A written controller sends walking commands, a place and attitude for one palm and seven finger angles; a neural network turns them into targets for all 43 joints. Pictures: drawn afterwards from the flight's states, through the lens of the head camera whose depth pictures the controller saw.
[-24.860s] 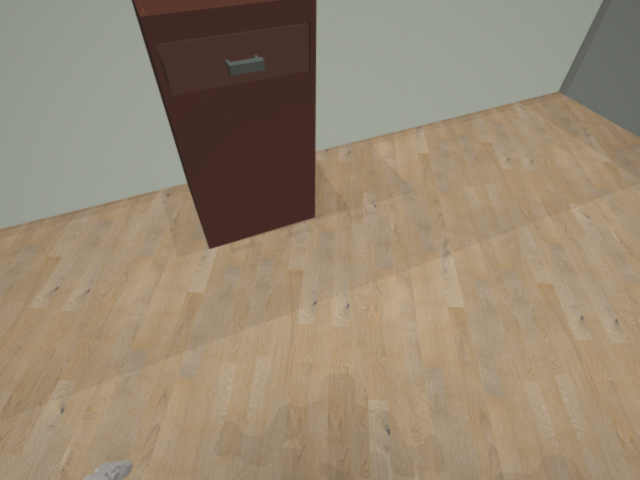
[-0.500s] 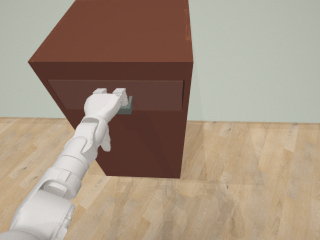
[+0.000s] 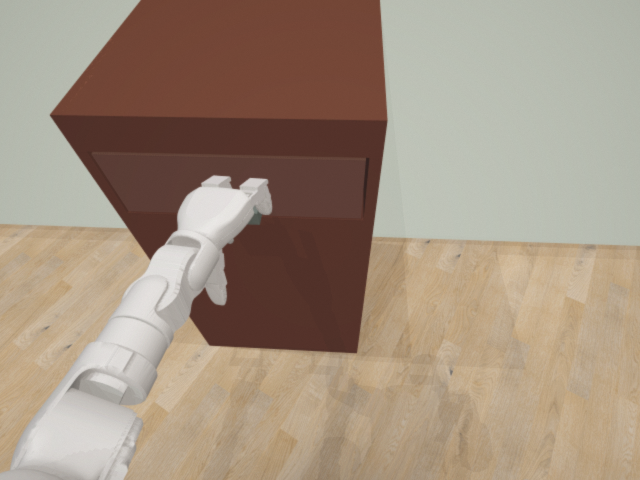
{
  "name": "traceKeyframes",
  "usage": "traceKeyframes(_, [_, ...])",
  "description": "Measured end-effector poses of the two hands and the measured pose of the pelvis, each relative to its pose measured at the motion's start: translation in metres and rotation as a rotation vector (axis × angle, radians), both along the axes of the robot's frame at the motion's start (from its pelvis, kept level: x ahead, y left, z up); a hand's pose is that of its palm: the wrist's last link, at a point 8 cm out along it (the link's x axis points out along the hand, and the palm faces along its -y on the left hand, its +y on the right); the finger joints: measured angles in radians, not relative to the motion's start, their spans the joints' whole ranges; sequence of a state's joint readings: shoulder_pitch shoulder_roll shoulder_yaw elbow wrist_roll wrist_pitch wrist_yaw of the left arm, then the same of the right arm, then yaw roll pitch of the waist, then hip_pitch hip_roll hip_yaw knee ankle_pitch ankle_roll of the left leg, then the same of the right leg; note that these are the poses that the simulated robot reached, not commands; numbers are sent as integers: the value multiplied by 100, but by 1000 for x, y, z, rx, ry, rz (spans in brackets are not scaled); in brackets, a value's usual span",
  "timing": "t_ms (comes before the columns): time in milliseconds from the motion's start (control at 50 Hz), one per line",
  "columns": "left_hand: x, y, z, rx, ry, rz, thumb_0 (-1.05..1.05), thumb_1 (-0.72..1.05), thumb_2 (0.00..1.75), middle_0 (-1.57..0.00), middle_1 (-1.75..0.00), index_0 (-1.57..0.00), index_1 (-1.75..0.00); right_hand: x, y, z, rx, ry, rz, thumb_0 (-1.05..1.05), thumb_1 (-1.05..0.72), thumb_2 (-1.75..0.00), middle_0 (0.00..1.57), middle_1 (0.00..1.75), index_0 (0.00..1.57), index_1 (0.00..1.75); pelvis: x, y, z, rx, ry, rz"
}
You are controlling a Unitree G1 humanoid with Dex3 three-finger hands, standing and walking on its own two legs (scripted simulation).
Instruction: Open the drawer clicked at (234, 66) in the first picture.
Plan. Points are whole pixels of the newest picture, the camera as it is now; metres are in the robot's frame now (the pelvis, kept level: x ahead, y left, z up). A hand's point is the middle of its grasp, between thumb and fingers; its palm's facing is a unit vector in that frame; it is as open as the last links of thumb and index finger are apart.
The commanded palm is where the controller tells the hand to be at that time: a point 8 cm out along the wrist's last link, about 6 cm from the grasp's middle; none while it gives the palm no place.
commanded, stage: re-aim the fingers above the handle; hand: left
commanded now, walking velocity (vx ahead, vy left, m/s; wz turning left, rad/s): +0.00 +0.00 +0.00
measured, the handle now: (231, 201) +0.53 +0.17 -0.01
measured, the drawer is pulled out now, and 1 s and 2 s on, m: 0.00 0.00 0.00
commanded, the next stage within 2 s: lower the fingers behind the handle in 0.20 s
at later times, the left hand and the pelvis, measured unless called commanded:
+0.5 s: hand (227, 247) +0.41 +0.15 +0.04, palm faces -0.09 -0.11 -0.99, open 13.8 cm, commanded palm +0.40 +0.19 +0.10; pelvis +0.00 +0.00 +0.00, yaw +0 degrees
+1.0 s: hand (216, 246) +0.42 +0.17 +0.02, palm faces -0.07 -0.06 -1.00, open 13.8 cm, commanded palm +0.41 +0.18 +0.06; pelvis -0.02 +0.00 -0.01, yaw -1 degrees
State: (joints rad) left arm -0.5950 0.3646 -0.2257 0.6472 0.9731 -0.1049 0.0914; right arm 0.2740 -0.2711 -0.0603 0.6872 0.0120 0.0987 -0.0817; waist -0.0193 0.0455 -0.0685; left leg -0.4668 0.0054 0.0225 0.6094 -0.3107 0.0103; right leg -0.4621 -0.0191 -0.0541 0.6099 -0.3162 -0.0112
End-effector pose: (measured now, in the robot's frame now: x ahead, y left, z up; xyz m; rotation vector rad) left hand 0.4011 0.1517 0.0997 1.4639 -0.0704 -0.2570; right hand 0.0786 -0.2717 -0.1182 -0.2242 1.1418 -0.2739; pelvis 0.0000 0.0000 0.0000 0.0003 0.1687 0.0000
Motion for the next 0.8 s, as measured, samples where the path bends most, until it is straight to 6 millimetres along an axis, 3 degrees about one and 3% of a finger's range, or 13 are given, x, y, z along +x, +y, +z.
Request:
traceKeyframes(40, [2, -12, 8, -32, -99, -55, 0, -49, 30, -32, -120, -32, -120, 4, -2, 0, -8, -17, -4, 0, -91, -90, 21, 30, 20, 30, -1, 0, -2, 1, 9, -7])
traceKeyframes(80, [8, -10, 18, -43, -205, -32, 0, -49, 30, -32, -120, -32, -120, 7, -2, -1, -2, -33, -10, 0, -91, -90, 20, 30, 20, 30, -3, 0, -4, 3, 20, -16])
traceKeyframes(160, [24, 18, 29, 43, -308, 173, 1, -49, 30, -32, -120, -32, -120, 8, 6, -7, 46, -37, -9, 0, -91, -90, 20, 30, 20, 30, -6, -1, -5, 8, 35, -36])
traceKeyframes(240, [26, 61, 22, 181, -168, 411, 1, -49, 30, -31, -120, -31, -120, 6, 16, -13, 106, -14, -19, 0, -91, -90, 20, 30, 20, 30, -3, -1, -1, 9, 42, -44])
traceKeyframes(300, [16, 74, 12, 150, 1, 472, 0, -49, 30, -31, -120, -31, -120, 4, 20, -12, 116, -2, -27, 0, -91, -90, 21, 30, 20, 30, 1, -1, 2, 5, 28, -30])
traceKeyframes(340, [8, 67, 5, 99, 76, 403, 0, -49, 30, -31, -120, -31, -120, 6, 19, -9, 98, -1, -15, 0, -91, -90, 21, 30, 21, 30, 3, 0, 3, 3, 12, -15])
traceKeyframes(420, [-7, 31, -8, 30, 97, 155, 0, -49, 30, -32, -120, -32, -120, 13, 14, -3, 44, -18, 18, 0, -90, -90, 21, 30, 21, 30, 3, 1, 2, 0, -8, 3])
traceKeyframes(520, [-9, 5, -6, -37, -93, -31, 0, -49, 30, -32, -120, -32, -120, 17, 8, 0, 6, -47, 21, 0, -90, -90, 21, 30, 21, 30, -4, 3, -5, -1, 16, -7])
traceKeyframes(640, [5, 33, -1, 51, -281, 192, 1, -49, 30, -32, -120, -32, -120, 5, 15, -16, 63, -22, 25, 0, -91, -90, 20, 30, 20, 30, -13, 4, -12, 0, 67, -20])
traceKeyframes(720, [6, 50, -16, 169, -147, 359, 0, -49, 30, -32, -120, -31, -120, -12, 23, -25, 118, 27, -5, 0, -91, -90, 20, 30, 20, 30, -15, 5, -10, 0, 69, -23])
traceKeyframes(800, [5, 41, -25, 112, 9, 353, 0, -49, 30, -32, -120, -31, -121, -28, 25, -22, 100, 58, -38, 0, -91, -90, 21, 30, 21, 30, -14, 4, -7, 0, 47, -16])
